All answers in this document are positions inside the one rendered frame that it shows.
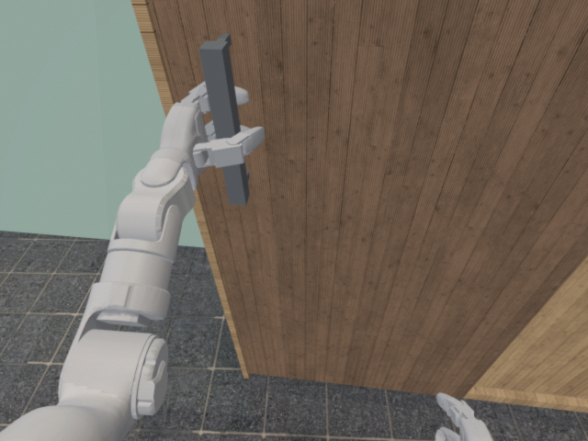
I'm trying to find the robot right hand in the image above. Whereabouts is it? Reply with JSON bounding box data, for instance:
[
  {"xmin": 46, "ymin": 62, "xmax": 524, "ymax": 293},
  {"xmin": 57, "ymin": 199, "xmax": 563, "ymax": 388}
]
[{"xmin": 435, "ymin": 392, "xmax": 493, "ymax": 441}]

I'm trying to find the handle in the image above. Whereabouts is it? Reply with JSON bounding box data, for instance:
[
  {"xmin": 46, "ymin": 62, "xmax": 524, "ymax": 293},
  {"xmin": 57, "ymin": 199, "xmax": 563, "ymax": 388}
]
[{"xmin": 198, "ymin": 34, "xmax": 250, "ymax": 206}]

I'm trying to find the wardrobe door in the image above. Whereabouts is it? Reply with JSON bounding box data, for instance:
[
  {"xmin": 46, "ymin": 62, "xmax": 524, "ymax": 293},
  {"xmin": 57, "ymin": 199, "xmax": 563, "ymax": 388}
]
[
  {"xmin": 474, "ymin": 256, "xmax": 588, "ymax": 399},
  {"xmin": 148, "ymin": 0, "xmax": 588, "ymax": 399}
]

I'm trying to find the robot left forearm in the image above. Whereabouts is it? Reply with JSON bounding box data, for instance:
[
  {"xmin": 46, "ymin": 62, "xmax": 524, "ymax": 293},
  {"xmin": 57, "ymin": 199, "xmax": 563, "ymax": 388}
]
[{"xmin": 58, "ymin": 148, "xmax": 198, "ymax": 401}]

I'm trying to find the robot left hand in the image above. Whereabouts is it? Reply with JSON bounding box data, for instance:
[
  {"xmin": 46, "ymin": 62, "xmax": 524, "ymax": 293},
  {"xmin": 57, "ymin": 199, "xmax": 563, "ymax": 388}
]
[{"xmin": 159, "ymin": 81, "xmax": 265, "ymax": 175}]

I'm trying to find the left robot upper arm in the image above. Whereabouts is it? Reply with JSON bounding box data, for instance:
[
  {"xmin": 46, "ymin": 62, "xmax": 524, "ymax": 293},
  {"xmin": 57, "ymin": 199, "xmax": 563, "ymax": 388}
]
[{"xmin": 0, "ymin": 329, "xmax": 168, "ymax": 441}]

